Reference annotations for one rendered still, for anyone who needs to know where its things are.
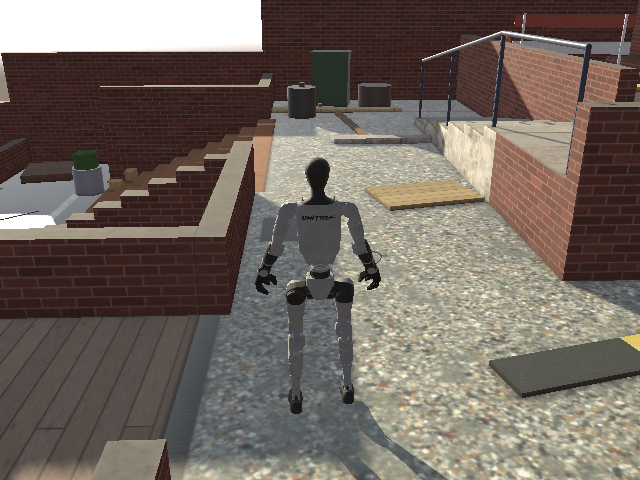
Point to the robot left thigh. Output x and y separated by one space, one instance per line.
295 302

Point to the robot thigh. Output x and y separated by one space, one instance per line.
295 302
343 294

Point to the robot right thigh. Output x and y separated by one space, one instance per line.
343 294

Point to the right robot forearm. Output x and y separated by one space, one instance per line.
368 260

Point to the robot left hand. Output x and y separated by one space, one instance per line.
266 280

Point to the robot right upper arm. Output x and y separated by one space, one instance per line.
350 210

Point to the left robot forearm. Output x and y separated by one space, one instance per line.
267 262

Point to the robot left upper arm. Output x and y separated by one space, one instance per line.
287 211

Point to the robot right hand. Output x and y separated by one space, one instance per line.
376 279

